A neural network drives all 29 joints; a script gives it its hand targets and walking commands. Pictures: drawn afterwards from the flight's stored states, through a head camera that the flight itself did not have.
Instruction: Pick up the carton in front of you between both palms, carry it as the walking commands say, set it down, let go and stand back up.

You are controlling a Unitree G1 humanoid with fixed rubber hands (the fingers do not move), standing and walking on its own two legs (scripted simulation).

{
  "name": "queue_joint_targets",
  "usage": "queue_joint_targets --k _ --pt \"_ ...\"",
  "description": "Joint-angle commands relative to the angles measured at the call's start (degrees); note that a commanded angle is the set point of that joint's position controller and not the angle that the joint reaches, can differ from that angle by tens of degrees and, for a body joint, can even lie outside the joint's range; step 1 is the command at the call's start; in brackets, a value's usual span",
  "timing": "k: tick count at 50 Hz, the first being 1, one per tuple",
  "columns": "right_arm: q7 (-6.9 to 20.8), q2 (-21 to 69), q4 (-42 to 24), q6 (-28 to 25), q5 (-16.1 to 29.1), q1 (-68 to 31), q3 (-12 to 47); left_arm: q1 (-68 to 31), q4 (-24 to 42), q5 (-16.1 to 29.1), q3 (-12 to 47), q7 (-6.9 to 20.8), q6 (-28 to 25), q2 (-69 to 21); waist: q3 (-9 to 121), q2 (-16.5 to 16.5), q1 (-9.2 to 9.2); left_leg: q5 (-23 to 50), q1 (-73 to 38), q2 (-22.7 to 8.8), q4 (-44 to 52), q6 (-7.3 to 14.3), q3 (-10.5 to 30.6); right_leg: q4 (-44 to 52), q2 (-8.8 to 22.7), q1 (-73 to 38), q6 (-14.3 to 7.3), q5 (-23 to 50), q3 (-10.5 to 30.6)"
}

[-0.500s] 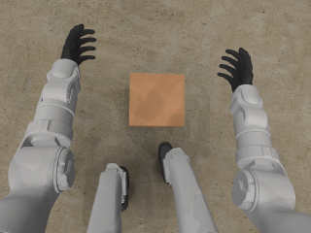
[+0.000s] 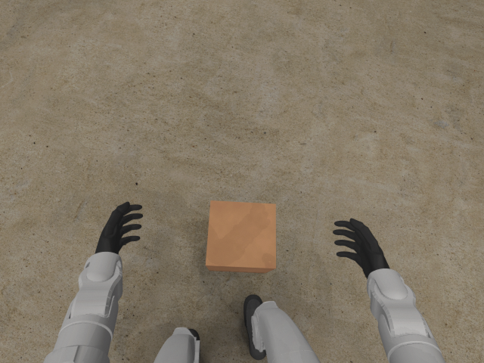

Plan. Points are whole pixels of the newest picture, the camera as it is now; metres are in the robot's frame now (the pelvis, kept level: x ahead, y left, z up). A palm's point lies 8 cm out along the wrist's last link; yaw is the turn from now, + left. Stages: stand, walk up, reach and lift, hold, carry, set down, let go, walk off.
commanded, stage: let go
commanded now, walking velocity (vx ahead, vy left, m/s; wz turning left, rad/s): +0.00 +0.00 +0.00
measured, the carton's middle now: (240, 239) +0.38 -0.06 -0.61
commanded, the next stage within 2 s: stand in 0.80 s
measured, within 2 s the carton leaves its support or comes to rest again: neither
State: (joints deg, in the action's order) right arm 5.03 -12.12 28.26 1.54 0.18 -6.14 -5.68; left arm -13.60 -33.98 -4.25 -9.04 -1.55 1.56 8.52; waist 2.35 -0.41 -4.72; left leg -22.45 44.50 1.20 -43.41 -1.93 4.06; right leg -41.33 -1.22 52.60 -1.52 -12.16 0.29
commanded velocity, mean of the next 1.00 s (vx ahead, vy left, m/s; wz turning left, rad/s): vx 0.00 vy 0.00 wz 0.00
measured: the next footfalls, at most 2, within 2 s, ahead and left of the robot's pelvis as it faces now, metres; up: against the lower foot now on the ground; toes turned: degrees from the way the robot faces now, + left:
none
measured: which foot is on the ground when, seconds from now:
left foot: down 0.00-1.00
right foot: down 0.00-1.00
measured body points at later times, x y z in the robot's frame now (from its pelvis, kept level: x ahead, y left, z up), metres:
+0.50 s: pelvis +0.03 +0.03 +0.04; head +0.06 +0.03 +0.49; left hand +0.21 +0.27 -0.03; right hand +0.21 -0.20 -0.04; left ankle -0.03 +0.14 -0.70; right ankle +0.06 -0.10 -0.70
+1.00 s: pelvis +0.04 +0.02 +0.03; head +0.04 +0.01 +0.48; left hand +0.18 +0.31 -0.05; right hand +0.18 -0.26 -0.06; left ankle -0.03 +0.14 -0.70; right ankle +0.06 -0.10 -0.70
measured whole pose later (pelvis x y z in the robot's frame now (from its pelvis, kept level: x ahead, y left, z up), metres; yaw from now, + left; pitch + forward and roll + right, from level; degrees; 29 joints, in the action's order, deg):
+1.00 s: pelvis +0.04 +0.02 +0.03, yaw -1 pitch +0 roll -1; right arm -0.8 -18.6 34.0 2.9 -2.5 13.3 -3.0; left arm 11.4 -39.8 -2.7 -2.9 -0.3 1.3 17.2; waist -0.5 2.9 -0.1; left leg -22.6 7.5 1.0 -30.4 0.2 3.8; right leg -31.2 -1.0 16.6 0.0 -14.4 0.8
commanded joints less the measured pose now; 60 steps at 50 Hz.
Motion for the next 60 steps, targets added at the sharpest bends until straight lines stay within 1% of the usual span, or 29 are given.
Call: queue_joint_targets --k 1,5,10,13,15,20,24,27,31,32,33,35,40,41,42,43,44,45,47,49,52,60 --pt "-0.8 -3.8 -6.7 -1.9 1.0 6.5 0.9 3.8 5.0 0.5 -0.2 0.9 -2.3 5.1 25.4 -1.7 0.49 6.9 2.9 2.3 10.1 1.8 -3.9 3.5 1.3 -48.7 2.6 23.9 4.0" --pt "-1.5 -4.1 -9.8 -2.7 1.1 13.2 2.1 10.8 6.1 1.3 0.7 1.8 -3.4 5.9 19.8 -1.5 1.21 9.5 -6.0 1.9 14.6 2.1 -3.3 7.2 1.1 -52.6 2.9 25.8 3.4" --pt "-1.6 -4.7 -11.0 -2.2 1.1 17.0 2.7 17.2 8.5 2.0 2.1 2.6 -3.5 6.8 11.1 1.2 2.81 13.3 -16.6 1.0 19.6 1.7 -2.7 12.5 -0.2 -54.0 2.7 22.1 2.0" --pt "-1.5 -5.2 -11.1 -1.1 0.9 18.3 2.7 20.8 10.2 2.3 2.9 3.4 -2.5 7.2 7.1 2.8 3.61 15.0 -20.7 0.6 22.1 1.3 -2.5 14.6 -0.8 -56.0 2.4 20.1 1.5" --pt "-1.4 -5.6 -10.7 -0.2 0.7 18.5 2.6 22.2 11.2 2.7 3.6 3.9 -1.6 7.4 4.2 3.2 3.92 15.1 -22.3 0.3 23.7 1.3 -2.3 15.7 -1.1 -57.0 2.4 18.3 1.0" --pt "-1.3 -6.4 -9.5 2.3 0.0 18.4 1.9 23.3 13.4 3.7 5.2 5.1 1.0 7.5 -2.1 2.6 3.92 13.0 -22.7 -1.0 26.4 1.6 -1.7 16.3 -2.0 -59.3 2.4 14.9 -0.1" --pt "-1.3 -6.7 -9.2 4.1 -0.6 18.6 1.2 23.1 14.4 4.3 5.9 5.5 2.7 7.7 -4.6 2.0 3.54 13.0 -22.4 -1.5 27.0 1.8 -1.3 15.7 -2.6 -61.2 2.4 14.7 -0.6" --pt "-1.3 -6.8 -9.2 5.0 -0.8 18.3 0.9 22.7 14.7 4.2 6.0 5.5 3.6 7.9 -5.3 2.3 3.48 14.1 -22.3 -1.6 26.8 1.8 -1.1 15.2 -2.8 -62.1 2.4 15.1 -0.8" --pt "-1.1 -6.8 -9.8 5.4 -0.9 17.9 0.8 23.4 14.7 3.6 5.6 5.2 4.1 8.0 -4.8 3.3 4.01 17.8 -23.3 -1.5 25.8 1.5 -1.0 14.9 -2.9 -62.7 2.2 16.6 -0.7" --pt "-2.6 -8.6 -11.9 8.3 -2.2 16.3 0.2 26.2 10.8 4.5 5.9 4.0 2.6 7.7 -2.2 2.5 3.61 24.5 -26.8 -1.3 23.2 0.8 -0.8 13.9 -4.4 -60.2 2.2 14.7 -1.2" --pt "-3.2 -8.2 -11.3 8.9 -2.2 17.8 0.7 26.0 11.8 4.1 5.7 3.4 2.3 7.9 -2.0 3.6 4.18 27.2 -27.6 -1.0 22.1 0.3 -0.9 13.9 -4.1 -58.8 1.9 14.7 -1.1" --pt "-3.7 -7.5 -11.5 9.4 -2.1 17.9 1.4 24.8 12.3 4.2 6.0 3.0 2.1 7.8 -1.7 3.7 4.09 28.1 -28.0 -0.9 21.5 0.1 -0.9 13.8 -3.8 -56.9 1.8 15.3 -0.6" --pt "-4.3 -7.1 -11.5 9.9 -1.7 17.6 1.9 24.7 11.9 4.3 6.0 2.8 2.4 8.2 -1.6 3.4 4.37 25.2 -26.7 -0.7 21.5 0.6 -1.3 13.3 -3.4 -56.4 1.9 16.4 0.0" --pt "-6.3 -12.7 -3.8 5.9 -2.2 16.0 0.4 25.7 2.9 1.8 3.4 1.2 1.3 16.4 -2.4 5.6 6.05 16.1 -25.5 -2.4 19.1 -0.4 -1.0 13.2 3.2 -47.8 2.3 12.3 0.9" --pt "-6.8 -12.1 -3.5 3.9 -2.4 17.4 0.4 26.4 2.3 1.1 3.3 0.6 0.7 16.9 -1.3 4.8 5.44 12.6 -28.8 -2.6 19.2 -0.1 -0.3 13.8 3.7 -45.4 1.8 8.9 2.1" --pt "-6.7 -11.7 -2.6 2.6 -2.7 17.3 0.7 24.8 1.6 1.1 3.7 0.5 0.2 16.1 -1.5 4.2 4.98 8.9 -29.2 -3.0 19.9 0.2 0.6 14.2 3.6 -43.1 1.7 4.3 2.6" --pt "-6.6 -11.9 -1.7 1.7 -2.9 17.1 0.8 23.6 1.0 1.1 3.9 0.6 -0.2 15.5 -2.3 3.7 4.89 6.0 -28.9 -3.4 20.5 0.7 1.5 14.6 3.5 -41.8 1.6 0.8 3.0" --pt "-6.4 -11.9 -0.9 1.0 -2.9 16.8 0.9 22.7 0.5 1.3 4.0 0.6 -0.6 15.1 -2.7 2.9 4.97 4.5 -28.4 -3.6 20.4 1.3 2.1 14.7 3.3 -41.1 1.5 -0.7 3.1" --pt "-6.0 -12.6 0.4 0.2 -2.8 16.3 0.9 22.0 -0.8 1.4 4.3 1.1 -1.3 15.3 -2.0 2.0 4.94 6.3 -28.8 -3.9 19.9 1.8 2.6 14.4 3.4 -41.1 1.0 0.5 3.3" --pt "-5.9 -13.1 1.8 -0.4 -2.7 16.6 1.0 22.1 -2.2 1.5 4.3 1.1 -1.7 15.9 -1.2 0.9 4.79 10.1 -30.0 -3.8 18.9 1.8 2.5 14.3 3.9 -41.4 0.6 3.8 3.7" --pt "-6.1 -13.9 4.0 -0.9 -2.6 17.5 1.2 22.1 -4.2 1.7 4.4 0.9 -1.9 17.0 -0.1 0.1 4.54 14.8 -32.2 -3.9 18.0 1.6 2.4 14.2 4.7 -42.0 0.0 8.1 4.2" --pt "-6.7 -15.7 8.6 -1.5 -2.3 19.0 1.9 21.9 -8.4 2.1 4.5 0.4 -2.2 19.4 0.1 0.1 4.63 18.7 -33.9 -4.4 18.1 1.7 3.0 14.6 5.9 -44.3 -0.5 11.8 5.0"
